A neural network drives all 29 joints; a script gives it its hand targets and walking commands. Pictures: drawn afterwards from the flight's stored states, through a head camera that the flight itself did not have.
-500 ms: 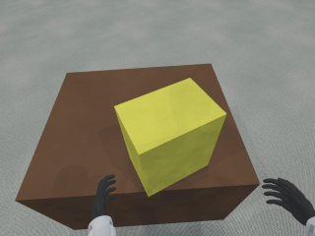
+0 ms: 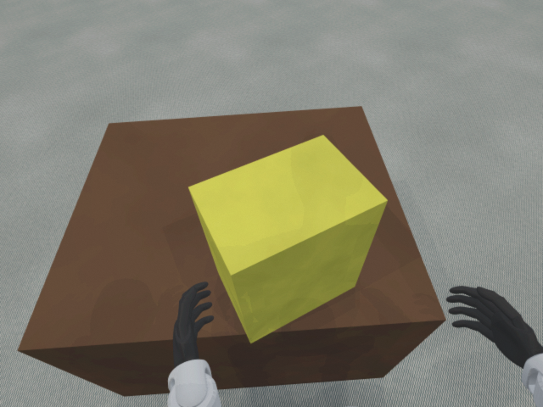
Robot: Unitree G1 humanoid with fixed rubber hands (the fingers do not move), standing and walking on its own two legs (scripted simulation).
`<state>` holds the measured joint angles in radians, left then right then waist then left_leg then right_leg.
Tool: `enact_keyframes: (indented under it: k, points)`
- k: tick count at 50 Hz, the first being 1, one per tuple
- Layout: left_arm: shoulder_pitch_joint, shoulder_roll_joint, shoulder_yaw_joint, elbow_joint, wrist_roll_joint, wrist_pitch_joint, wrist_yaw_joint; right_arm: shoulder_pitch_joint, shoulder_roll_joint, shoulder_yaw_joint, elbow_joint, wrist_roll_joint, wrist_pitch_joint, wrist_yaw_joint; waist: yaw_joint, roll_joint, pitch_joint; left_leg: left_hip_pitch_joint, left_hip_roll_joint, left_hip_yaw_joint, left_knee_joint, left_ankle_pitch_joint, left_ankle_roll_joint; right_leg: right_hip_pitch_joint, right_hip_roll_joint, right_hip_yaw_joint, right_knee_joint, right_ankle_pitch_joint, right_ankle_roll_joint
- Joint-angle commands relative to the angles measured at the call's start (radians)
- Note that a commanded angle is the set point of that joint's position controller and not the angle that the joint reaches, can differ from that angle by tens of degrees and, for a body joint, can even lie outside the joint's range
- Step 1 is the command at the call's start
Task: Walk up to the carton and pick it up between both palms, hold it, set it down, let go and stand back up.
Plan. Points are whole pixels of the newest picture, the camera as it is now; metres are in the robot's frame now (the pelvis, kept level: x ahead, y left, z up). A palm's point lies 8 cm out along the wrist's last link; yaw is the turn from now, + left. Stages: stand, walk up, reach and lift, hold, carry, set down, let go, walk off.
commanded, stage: reach and lift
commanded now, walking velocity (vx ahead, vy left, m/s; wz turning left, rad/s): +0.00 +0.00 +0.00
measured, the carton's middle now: (285, 245) +0.39 +0.00 -0.06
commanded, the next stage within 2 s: none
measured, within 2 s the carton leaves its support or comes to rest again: neither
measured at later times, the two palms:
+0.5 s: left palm (175, 320) +0.22 +0.16 +0.02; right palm (500, 291) +0.26 -0.30 +0.00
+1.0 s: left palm (167, 286) +0.26 +0.17 +0.06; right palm (480, 238) +0.32 -0.28 +0.05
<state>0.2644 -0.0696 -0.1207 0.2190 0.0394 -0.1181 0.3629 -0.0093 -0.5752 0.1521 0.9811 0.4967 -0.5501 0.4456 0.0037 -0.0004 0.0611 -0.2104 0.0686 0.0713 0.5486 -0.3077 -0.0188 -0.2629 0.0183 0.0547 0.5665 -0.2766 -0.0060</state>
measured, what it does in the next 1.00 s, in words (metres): stands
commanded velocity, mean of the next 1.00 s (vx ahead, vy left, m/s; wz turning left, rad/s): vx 0.00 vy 0.00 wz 0.00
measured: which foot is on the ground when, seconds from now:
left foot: down 0.00-1.00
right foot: down 0.00-1.00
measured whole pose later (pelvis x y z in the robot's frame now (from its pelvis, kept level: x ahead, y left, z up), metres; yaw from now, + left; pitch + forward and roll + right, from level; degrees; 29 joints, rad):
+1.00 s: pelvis +0.00 -0.01 +0.01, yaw +0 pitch +1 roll +0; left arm 0.02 -0.07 0.01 0.01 0.03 0.23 0.33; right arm -0.37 -0.58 0.16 0.90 0.50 -0.25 0.35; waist 0.05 0.00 0.03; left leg -0.21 0.08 0.07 0.44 -0.23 -0.03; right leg -0.26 0.03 0.05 0.46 -0.20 -0.02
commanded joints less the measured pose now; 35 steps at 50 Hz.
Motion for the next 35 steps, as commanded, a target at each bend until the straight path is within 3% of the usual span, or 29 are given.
enact_keyframes:
  k: [1,9,21,35]
  points:
    - [-0.107,-0.081,0.019,-0.19,0.034,-0.013,0.013,-0.157,-0.27,-0.044,-0.056,0.118,-0.021,-0.016,0.181,-0.075,-0.227,0.071,-0.018,-0.099,-0.068,0.179,-0.004,-0.106,0.109,-0.031,-0.105,0.129,-0.14]
    - [-0.163,-0.06,0.04,-0.235,0.022,0.033,0.004,-0.247,-0.26,-0.043,-0.109,0.105,0.025,-0.037,0.181,-0.085,-0.252,0.061,-0.023,-0.083,-0.086,0.192,-0.003,-0.065,0.107,-0.018,-0.134,0.144,-0.142]
    - [-0.208,-0.034,0.072,-0.309,0.015,0.118,-0.014,-0.351,-0.265,-0.037,-0.167,0.095,0.086,-0.07,0.186,-0.087,-0.299,0.089,-0.025,-0.059,-0.101,0.333,-0.008,-0.013,0.123,-0.026,-0.172,0.234,-0.149]
    - [-0.345,-0.009,0.105,-0.348,-0.012,0.213,-0.026,-0.516,-0.269,-0.06,-0.228,0.076,0.178,-0.089,0.2,-0.094,-0.344,0.088,-0.031,-0.04,-0.143,0.3,-0.009,0.012,0.116,-0.022,-0.213,0.218,-0.151]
